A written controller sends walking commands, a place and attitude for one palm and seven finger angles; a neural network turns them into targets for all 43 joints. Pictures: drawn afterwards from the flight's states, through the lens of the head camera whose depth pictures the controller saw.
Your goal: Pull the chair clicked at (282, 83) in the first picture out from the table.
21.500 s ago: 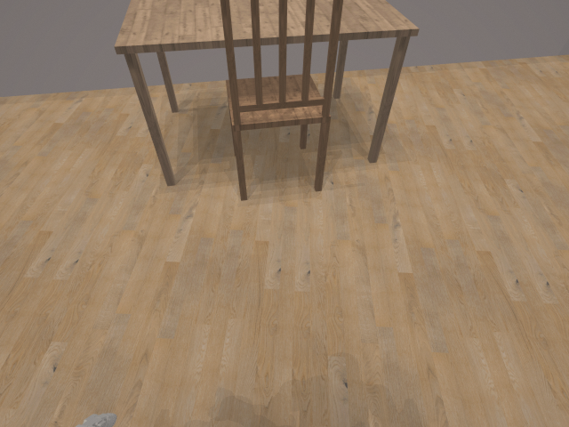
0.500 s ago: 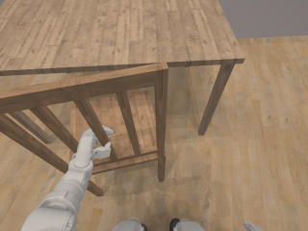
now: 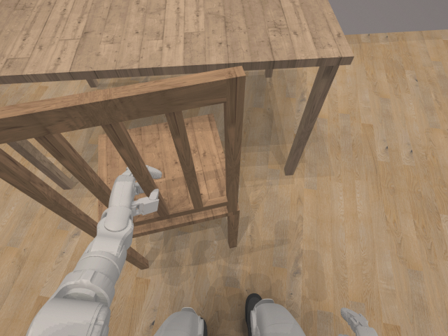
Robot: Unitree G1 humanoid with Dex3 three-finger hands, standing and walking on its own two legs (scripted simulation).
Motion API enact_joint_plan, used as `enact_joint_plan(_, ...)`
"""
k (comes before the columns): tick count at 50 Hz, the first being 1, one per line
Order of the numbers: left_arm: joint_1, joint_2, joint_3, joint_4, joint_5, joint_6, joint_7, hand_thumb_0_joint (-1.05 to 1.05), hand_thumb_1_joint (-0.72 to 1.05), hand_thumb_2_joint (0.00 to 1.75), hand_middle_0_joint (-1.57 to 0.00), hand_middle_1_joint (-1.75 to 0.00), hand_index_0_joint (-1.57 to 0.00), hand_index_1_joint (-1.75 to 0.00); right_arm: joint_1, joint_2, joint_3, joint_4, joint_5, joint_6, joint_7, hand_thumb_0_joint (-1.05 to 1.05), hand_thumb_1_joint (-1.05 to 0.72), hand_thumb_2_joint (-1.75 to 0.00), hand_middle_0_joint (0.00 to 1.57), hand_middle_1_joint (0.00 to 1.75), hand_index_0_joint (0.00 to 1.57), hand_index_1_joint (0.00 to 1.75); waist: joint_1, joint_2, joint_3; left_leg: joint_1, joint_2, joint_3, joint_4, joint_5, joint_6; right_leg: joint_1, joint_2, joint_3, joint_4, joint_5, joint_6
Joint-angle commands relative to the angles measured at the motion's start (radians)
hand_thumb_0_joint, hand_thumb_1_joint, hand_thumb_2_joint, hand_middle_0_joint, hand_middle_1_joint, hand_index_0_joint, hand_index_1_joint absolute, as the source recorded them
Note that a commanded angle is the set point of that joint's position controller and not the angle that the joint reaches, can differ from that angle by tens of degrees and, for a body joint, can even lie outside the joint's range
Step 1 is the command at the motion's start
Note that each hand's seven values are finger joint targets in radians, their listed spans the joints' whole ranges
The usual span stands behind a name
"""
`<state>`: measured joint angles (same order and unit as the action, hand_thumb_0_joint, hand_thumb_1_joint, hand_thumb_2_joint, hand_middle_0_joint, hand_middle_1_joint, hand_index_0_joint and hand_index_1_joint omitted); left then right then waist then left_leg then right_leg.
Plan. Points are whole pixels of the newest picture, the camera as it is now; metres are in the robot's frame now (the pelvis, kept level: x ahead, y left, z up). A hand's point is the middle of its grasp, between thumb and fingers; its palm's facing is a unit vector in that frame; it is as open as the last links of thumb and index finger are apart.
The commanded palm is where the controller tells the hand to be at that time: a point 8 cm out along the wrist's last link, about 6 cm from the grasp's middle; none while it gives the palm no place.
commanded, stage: step backward, pulling the chair out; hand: left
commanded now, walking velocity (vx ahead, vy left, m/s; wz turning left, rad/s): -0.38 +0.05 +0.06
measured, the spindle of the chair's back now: (144, 179) +0.41 +0.16 -0.04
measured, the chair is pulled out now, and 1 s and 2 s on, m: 0.20 0.31 0.49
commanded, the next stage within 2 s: none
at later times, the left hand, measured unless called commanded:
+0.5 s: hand (149, 224) +0.32 +0.14 -0.05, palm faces -0.05 -0.96 -0.28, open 6.0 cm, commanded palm +0.31 +0.20 -0.04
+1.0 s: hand (144, 252) +0.26 +0.15 -0.05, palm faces -0.08 -0.96 -0.26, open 6.0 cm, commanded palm +0.26 +0.20 -0.04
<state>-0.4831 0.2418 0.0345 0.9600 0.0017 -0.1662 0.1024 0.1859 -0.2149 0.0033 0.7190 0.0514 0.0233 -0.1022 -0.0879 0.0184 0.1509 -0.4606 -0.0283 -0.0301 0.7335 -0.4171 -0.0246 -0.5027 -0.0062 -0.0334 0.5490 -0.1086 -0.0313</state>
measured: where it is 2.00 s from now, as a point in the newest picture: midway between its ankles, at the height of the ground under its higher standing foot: outside the picture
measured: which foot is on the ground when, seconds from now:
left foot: down 0.00-0.34, up 0.36-0.44, down 0.46-1.00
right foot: down 0.00-0.50, up 0.52-0.62, down 0.64-0.94, up 0.96-1.00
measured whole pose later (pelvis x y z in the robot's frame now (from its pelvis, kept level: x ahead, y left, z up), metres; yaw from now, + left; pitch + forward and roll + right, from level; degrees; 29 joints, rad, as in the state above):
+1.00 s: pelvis -0.10 +0.02 +0.01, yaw +0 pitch +2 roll +0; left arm -0.50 0.22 -0.03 0.97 0.00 -0.14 0.10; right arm 0.20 -0.26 -0.01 0.71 0.04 0.04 -0.12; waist -0.08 0.00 0.15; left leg -0.40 0.00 0.03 0.54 -0.18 0.03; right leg -0.46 -0.01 0.01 0.64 -0.31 0.01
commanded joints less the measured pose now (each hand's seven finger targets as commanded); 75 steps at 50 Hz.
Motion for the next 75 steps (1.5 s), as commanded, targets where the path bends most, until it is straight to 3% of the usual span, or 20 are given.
enact_joint_plan(1,-0.272,0.194,0.053,-0.176,-0.008,-0.052,0.019,0.0,0.9,0.9,-0.5,-1.45,-0.5,-1.45,0.079,-0.159,-0.036,-0.06,0.0,-0.045,-0.021,0.0,-0.9,-0.9,0.2,0.3,0.2,0.3,0.03,-0.146,-0.524,0.148,0.041,-0.042,-0.075,-0.028,-0.001,0.343,-0.314,0.193,-0.174,0.2,-0.089)
enact_joint_plan(4,-0.275,0.147,0.013,-0.219,-0.018,-0.051,0.012,0.0,0.9,0.9,-0.5,-1.45,-0.5,-1.45,0.061,-0.196,-0.046,-0.085,-0.006,-0.031,-0.037,0.0,-0.9,-0.9,0.2,0.3,0.2,0.3,0.042,0.01,-0.493,0.184,0.143,-0.114,-0.301,0.33,0.052,0.295,-0.112,0.067,-0.068,0.082,0.035)
enact_joint_plan(8,-0.362,0.119,-0.007,-0.264,-0.018,-0.058,0.008,0.0,0.9,0.9,-0.5,-1.45,-0.5,-1.45,0.016,-0.169,-0.04,-0.11,-0.014,-0.012,-0.039,0.0,-0.9,-0.9,0.2,0.3,0.2,0.3,0.06,0.138,-0.441,0.117,0.265,-0.182,-0.342,0.447,0.107,0.274,-0.046,0.054,0.13,-0.076,0.035)
enact_joint_plan(14,-0.343,0.167,0.01,-0.201,-0.01,-0.074,0.004,0.0,0.9,0.9,-0.5,-1.45,-0.5,-1.45,0.069,-0.167,-0.067,-0.076,-0.001,-0.015,-0.038,0.0,-0.9,-0.9,0.2,0.3,0.2,0.3,0.035,-0.05,-0.533,0.166,0.121,-0.029,-0.144,0.38,0.006,0.34,-0.185,0.177,-0.07,0.273,-0.021)
enact_joint_plan(19,-0.308,0.178,0.023,-0.152,-0.013,-0.055,0.007,0.0,0.9,0.9,-0.5,-1.45,-0.5,-1.45,0.066,-0.16,-0.049,-0.067,0.008,-0.027,-0.027,0.0,-0.9,-0.9,0.2,0.3,0.2,0.3,0.047,-0.171,-0.501,0.122,0.025,-0.017,0.038,-0.07,-0.004,0.312,-0.34,0.246,-0.262,0.072,-0.097)
enact_joint_plan(27,-0.378,0.083,-0.041,-0.268,-0.029,-0.042,-0.003,0.0,0.9,0.9,-0.5,-1.45,-0.5,-1.45,0.002,-0.168,-0.036,-0.129,-0.012,-0.002,-0.037,0.0,-0.9,-0.9,0.2,0.3,0.2,0.3,0.063,0.167,-0.418,0.098,0.323,-0.225,-0.418,0.286,0.142,0.244,-0.022,0.04,0.217,-0.214,0.038)
enact_joint_plan(30,-0.364,0.117,-0.001,-0.183,-0.009,-0.043,-0.002,0.0,0.9,0.9,-0.5,-1.45,-0.5,-1.45,0.062,-0.176,-0.053,-0.075,-0.02,-0.02,-0.029,0.0,-0.9,-0.9,0.2,0.3,0.2,0.3,0.05,0.022,-0.483,0.329,0.274,-0.144,-0.207,0.771,0.098,0.236,-0.041,0.059,0.025,0.053,0.031)
enact_joint_plan(33,-0.422,0.105,-0.038,-0.202,0.002,-0.074,-0.014,0.0,0.9,0.9,-0.5,-1.45,-0.5,-1.45,0.064,-0.174,-0.055,-0.059,-0.02,-0.023,-0.024,0.0,-0.9,-0.9,0.2,0.3,0.2,0.3,0.037,0.09,-0.472,0.249,0.21,-0.069,-0.206,0.631,0.03,0.294,-0.106,0.102,-0.012,0.278,0.004)
enact_joint_plan(36,-0.354,0.173,0.007,-0.157,-0.009,-0.077,-0.003,0.0,0.9,0.9,-0.5,-1.45,-0.5,-1.45,0.068,-0.168,-0.066,-0.048,-0.004,-0.023,-0.036,0.0,-0.9,-0.9,0.2,0.3,0.2,0.3,0.033,-0.054,-0.574,0.239,0.128,0.001,-0.114,0.485,-0.006,0.376,-0.196,0.176,-0.066,0.466,-0.02)
enact_joint_plan(41,-0.288,0.185,0.025,-0.136,-0.014,-0.056,-0.005,0.0,0.9,0.9,-0.5,-1.45,-0.5,-1.45,0.049,-0.161,-0.048,-0.061,0.002,-0.026,-0.036,0.0,-0.9,-0.9,0.2,0.3,0.2,0.3,0.049,-0.179,-0.514,0.142,0.042,-0.021,-0.026,0.004,-0.011,0.348,-0.317,0.222,-0.203,0.251,-0.089)
enact_joint_plan(45,-0.28,0.142,-0.01,-0.206,-0.017,-0.056,-0.001,0.0,0.9,0.9,-0.5,-1.45,-0.5,-1.45,0.014,-0.198,-0.046,-0.098,-0.008,-0.02,-0.041,0.0,-0.9,-0.9,0.2,0.3,0.2,0.3,0.044,0.05,-0.465,0.276,0.181,-0.104,-0.339,0.389,0.053,0.219,-0.088,0.053,-0.055,-0.012,0.038)
enact_joint_plan(47,-0.322,0.083,-0.043,-0.236,-0.026,-0.061,-0.01,0.0,0.9,0.9,-0.5,-1.45,-0.5,-1.45,-0.008,-0.18,-0.044,-0.123,-0.017,-0.015,-0.025,0.0,-0.9,-0.9,0.2,0.3,0.2,0.3,0.057,0.205,-0.447,0.205,0.319,-0.265,-0.451,0.217,0.119,0.193,-0.006,0.036,0.153,-0.282,0.033)
enact_joint_plan(53,-0.382,0.097,-0.021,-0.17,-0.002,-0.079,-0.01,0.0,0.9,0.9,-0.5,-1.45,-0.5,-1.45,0.076,-0.173,-0.051,-0.049,-0.041,-0.056,-0.004,0.0,-0.9,-0.9,0.2,0.3,0.2,0.3,0.038,0.184,-0.488,0.553,0.339,-0.199,-0.253,0.919,0.149,0.107,-0.004,0.053,0.057,-0.279,0.033)
enact_joint_plan(57,-0.342,0.14,0.007,-0.138,0.005,-0.088,-0.026,0.0,0.9,0.9,-0.5,-1.45,-0.5,-1.45,0.049,-0.18,-0.053,-0.045,-0.034,-0.058,0.001,0.0,-0.9,-0.9,0.2,0.3,0.2,0.3,0.058,0.15,-0.441,0.364,0.27,-0.116,-0.181,0.717,0.098,0.283,-0.044,0.074,-0.142,0.077,0.025)
enact_joint_plan(60,-0.314,0.259,0.066,-0.125,-0.017,-0.077,-0.012,0.0,0.9,0.9,-0.5,-1.45,-0.5,-1.45,0.04,-0.168,-0.07,-0.06,0.005,-0.065,-0.023,0.0,-0.9,-0.9,0.2,0.3,0.2,0.3,0.053,-0.183,-0.479,0.18,0.063,0.035,0.02,0.115,-0.021,0.323,-0.301,0.271,-0.21,0.282,-0.084)
enact_joint_plan(62,-0.307,0.234,0.061,-0.125,-0.011,-0.065,-0.007,0.0,0.9,0.9,-0.5,-1.45,-0.5,-1.45,-0.01,-0.152,-0.048,-0.055,-0.008,-0.071,-0.024,0.0,-0.9,-0.9,0.2,0.3,0.2,0.3,0.077,-0.129,-0.453,0.061,0.036,-0.045,0.167,-0.051,-0.024,0.35,-0.375,0.285,-0.194,0.396,-0.151)
enact_joint_plan(66,-0.275,0.21,0.066,-0.135,-0.007,-0.032,0.003,0.0,0.9,0.9,-0.5,-1.45,-0.5,-1.45,0.021,-0.154,-0.022,-0.036,-0.013,-0.067,-0.043,0.0,-0.9,-0.9,0.2,0.3,0.2,0.3,0.048,-0.125,-0.501,0.152,0.063,-0.029,-0.182,0.148,-0.018,0.47,-0.282,0.131,-0.05,0.593,-0.063)
enact_joint_plan(68,-0.293,0.18,0.032,-0.183,-0.017,-0.028,0.001,0.0,0.9,0.9,-0.5,-1.45,-0.5,-1.45,0.031,-0.191,-0.041,-0.057,-0.013,-0.053,-0.046,0.0,-0.9,-0.9,0.2,0.3,0.2,0.3,0.048,-0.064,-0.505,0.284,0.159,-0.083,-0.298,0.612,0.033,0.368,-0.149,0.062,-0.01,0.398,0.028)
enact_joint_plan(72,-0.359,0.098,-0.026,-0.237,-0.012,-0.038,-0.016,0.0,0.9,0.9,-0.5,-1.45,-0.5,-1.45,0.004,-0.172,-0.043,-0.099,-0.029,-0.021,-0.025,0.0,-0.9,-0.9,0.2,0.3,0.2,0.3,0.05,0.204,-0.497,0.301,0.267,-0.168,-0.304,0.739,0.091,0.27,-0.053,0.043,0.112,-0.004,0.04)
enact_joint_plan(75,-0.291,0.13,0.021,-0.21,-0.01,-0.045,-0.007,0.0,0.9,0.9,-0.5,-1.45,-0.5,-1.45,0.045,-0.176,-0.059,-0.089,-0.034,-0.021,-0.011,0.0,-0.9,-0.9,0.2,0.3,0.2,0.3,0.06,0.177,-0.498,0.367,0.301,-0.192,-0.256,0.827,0.123,0.224,-0.024,0.05,0.074,-0.141,0.027)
